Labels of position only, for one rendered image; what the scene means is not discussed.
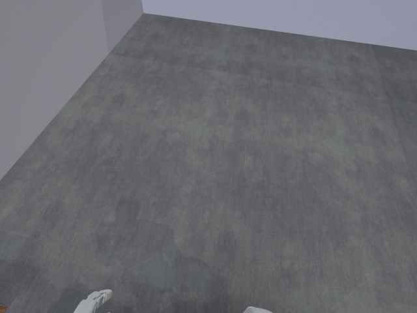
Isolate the robot left hand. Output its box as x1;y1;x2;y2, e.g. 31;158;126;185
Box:
74;290;112;313

